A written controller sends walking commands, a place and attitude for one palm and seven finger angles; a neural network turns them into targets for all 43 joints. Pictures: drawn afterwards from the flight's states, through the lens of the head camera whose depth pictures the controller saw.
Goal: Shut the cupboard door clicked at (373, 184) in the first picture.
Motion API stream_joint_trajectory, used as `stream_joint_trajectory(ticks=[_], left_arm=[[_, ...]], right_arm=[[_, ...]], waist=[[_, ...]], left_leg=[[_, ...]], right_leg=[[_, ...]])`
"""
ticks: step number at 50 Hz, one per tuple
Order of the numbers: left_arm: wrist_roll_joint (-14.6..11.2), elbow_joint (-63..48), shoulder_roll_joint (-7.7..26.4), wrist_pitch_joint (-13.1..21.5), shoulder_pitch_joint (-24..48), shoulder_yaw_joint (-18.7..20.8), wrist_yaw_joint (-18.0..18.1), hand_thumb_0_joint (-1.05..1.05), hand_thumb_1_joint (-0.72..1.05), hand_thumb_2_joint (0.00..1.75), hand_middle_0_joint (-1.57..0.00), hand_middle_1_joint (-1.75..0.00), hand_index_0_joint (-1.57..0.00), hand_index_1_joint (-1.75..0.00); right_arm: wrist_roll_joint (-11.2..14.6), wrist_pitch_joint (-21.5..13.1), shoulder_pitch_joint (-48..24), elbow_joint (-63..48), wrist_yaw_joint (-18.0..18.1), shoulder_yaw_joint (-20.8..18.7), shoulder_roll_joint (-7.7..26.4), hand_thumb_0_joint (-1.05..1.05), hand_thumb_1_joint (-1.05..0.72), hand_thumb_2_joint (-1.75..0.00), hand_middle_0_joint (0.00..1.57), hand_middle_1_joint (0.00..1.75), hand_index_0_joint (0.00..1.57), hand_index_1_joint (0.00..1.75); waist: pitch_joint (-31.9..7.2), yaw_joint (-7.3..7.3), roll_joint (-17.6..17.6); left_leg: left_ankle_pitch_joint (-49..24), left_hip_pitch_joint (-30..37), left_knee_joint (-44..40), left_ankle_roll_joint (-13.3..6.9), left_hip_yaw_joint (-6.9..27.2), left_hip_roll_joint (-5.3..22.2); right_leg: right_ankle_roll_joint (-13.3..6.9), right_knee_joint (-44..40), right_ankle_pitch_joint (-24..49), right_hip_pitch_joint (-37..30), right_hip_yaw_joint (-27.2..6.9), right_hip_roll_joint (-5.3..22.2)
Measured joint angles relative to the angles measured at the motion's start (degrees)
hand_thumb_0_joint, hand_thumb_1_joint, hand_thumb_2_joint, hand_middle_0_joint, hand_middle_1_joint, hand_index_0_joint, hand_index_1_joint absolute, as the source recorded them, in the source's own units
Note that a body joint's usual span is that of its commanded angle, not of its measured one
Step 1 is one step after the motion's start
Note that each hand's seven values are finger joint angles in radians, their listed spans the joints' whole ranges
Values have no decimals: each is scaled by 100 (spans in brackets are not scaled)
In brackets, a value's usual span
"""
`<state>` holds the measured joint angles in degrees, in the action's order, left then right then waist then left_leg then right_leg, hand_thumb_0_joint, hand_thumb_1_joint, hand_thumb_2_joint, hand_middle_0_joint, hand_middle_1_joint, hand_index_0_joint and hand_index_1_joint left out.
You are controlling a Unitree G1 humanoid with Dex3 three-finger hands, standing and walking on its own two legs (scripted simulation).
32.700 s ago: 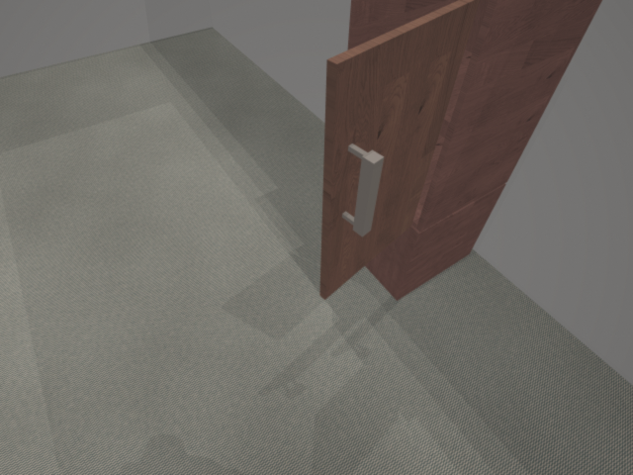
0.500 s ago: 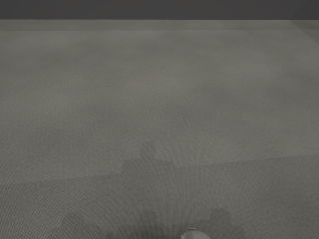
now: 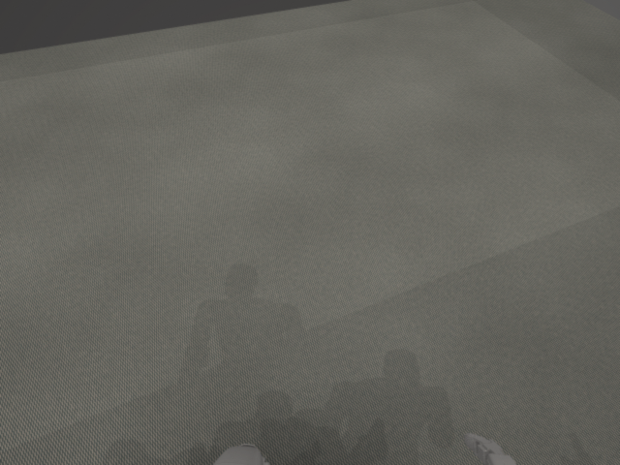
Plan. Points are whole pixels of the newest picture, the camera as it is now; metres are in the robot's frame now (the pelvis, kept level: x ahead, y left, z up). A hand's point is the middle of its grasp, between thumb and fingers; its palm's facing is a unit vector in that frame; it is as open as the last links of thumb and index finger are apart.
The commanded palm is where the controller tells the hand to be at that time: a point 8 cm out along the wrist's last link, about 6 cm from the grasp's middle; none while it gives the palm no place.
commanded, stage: turn to face it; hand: left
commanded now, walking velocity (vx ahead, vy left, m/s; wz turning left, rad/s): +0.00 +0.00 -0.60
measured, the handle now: out of the picture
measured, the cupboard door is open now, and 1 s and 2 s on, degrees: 65 65 65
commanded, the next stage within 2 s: none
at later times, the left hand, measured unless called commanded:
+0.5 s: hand (214, 396) +0.22 +0.16 -0.15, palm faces -0.33 -0.90 -0.28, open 7.3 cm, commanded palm none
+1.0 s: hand (242, 367) +0.27 +0.13 -0.16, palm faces -0.56 -0.80 -0.22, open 7.3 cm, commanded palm none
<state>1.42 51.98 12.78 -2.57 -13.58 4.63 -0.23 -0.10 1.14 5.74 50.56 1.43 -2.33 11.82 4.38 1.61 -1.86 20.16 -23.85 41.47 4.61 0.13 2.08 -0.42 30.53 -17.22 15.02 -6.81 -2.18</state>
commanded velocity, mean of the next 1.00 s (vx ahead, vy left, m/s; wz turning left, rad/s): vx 0.00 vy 0.00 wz -0.60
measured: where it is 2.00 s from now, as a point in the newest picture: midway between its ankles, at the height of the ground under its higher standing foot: outside the picture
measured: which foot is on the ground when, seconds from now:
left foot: up 0.00-0.02, down 0.04-0.42, up 0.44-0.70, down 0.72-1.00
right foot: down 0.00-0.04, up 0.06-0.40, down 0.42-0.72, up 0.74-1.00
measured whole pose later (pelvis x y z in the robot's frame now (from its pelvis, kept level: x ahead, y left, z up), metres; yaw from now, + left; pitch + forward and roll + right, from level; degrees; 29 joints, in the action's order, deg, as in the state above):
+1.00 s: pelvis +0.06 +0.02 +0.00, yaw -37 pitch +1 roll -2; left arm 0.9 50.2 14.6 -5.0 -8.8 4.9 -2.3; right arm -1.6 0.4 13.7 50.7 1.2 -1.0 11.7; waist 4.9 -0.5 0.5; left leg 16.9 -13.3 30.6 1.1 -12.2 8.9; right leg 2.2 49.1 -26.4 23.0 4.2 1.4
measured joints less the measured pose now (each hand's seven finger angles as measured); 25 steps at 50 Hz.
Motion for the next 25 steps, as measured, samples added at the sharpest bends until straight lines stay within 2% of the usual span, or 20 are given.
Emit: stream_joint_trajectory(ticks=[1,2,4,7,9,11,15,18,21,23,25], left_arm=[[-14,-24,29,-21,-11,15,3,0,91,90,-20,-30,-20,-30],[-39,-63,47,-46,-40,25,3,0,91,90,-20,-30,-20,-30],[-63,-75,195,-104,78,64,4,0,91,90,-20,-30,-20,-30],[-48,-116,363,-151,242,124,-35,0,91,90,-20,-30,-20,-30],[-51,-181,415,-179,329,136,-88,0,91,90,-20,-30,-20,-30],[-53,-248,427,-206,393,131,-135,0,91,90,-20,-30,-20,-30],[-47,-322,391,-229,531,89,-195,0,92,90,-19,-30,-20,-30],[-38,-361,342,-197,625,35,-216,0,92,90,-19,-30,-20,-30],[-21,-441,335,-60,636,-43,-218,0,91,90,-20,-30,-20,-30],[-36,-406,204,37,676,-111,-144,0,91,90,-20,-30,-20,-30],[-44,-401,96,45,622,-166,-83,0,91,90,-20,-30,-20,-30]], right_arm=[[3,-40,8,-41,-1,15,18,1,-90,-90,20,30,20,30],[-15,-100,48,-98,-3,36,66,1,-90,-90,20,30,20,30],[-77,-155,56,-129,14,83,9,1,-90,-90,20,30,20,30],[-144,-153,187,-193,20,184,-51,1,-90,-90,20,30,20,30],[-161,-125,292,-201,26,207,-50,1,-90,-90,21,30,20,30],[-159,-101,388,-173,24,202,-20,1,-90,-90,21,30,21,30],[-156,-69,578,-78,-7,139,90,1,-90,-90,21,30,21,30],[-151,-28,708,14,-33,67,206,1,-90,-90,21,30,21,30],[-99,31,898,79,-66,-11,336,1,-90,-90,21,30,21,30],[-64,167,846,175,-30,-65,483,1,-90,-90,21,30,20,30],[-49,260,763,241,12,-93,544,1,-90,-90,20,30,20,30]], waist=[[-38,8,-4],[-117,4,68],[-72,8,-67],[7,6,-112],[44,-9,-60],[65,-32,21],[92,-142,182],[112,-239,292],[41,-285,308],[102,-321,482],[110,-316,508]], left_leg=[[-263,221,-475,-19,-34,-22],[-509,405,-877,-185,-37,36],[-375,388,-692,-425,-204,27],[-303,590,-789,-466,-407,169],[-372,767,-997,-448,-523,278],[-412,913,-1156,-445,-662,386],[-346,1069,-1203,-394,-944,571],[-166,1092,-984,-312,-1148,706],[202,883,-289,-182,-1272,800],[892,433,835,-96,-773,711],[994,4,1796,-45,-428,485]], right_leg=[[55,136,-90,53,-78,-25],[90,335,-201,159,-112,-113],[130,1355,-1064,526,-10,-66],[244,2926,-1408,1052,419,21],[312,3263,-1275,1196,663,141],[346,3129,-1137,1208,832,256],[317,2221,-930,971,1002,385],[224,1378,-708,625,1102,374],[23,259,157,126,1123,373],[-34,517,-68,225,1074,283],[-26,484,-140,224,934,253]])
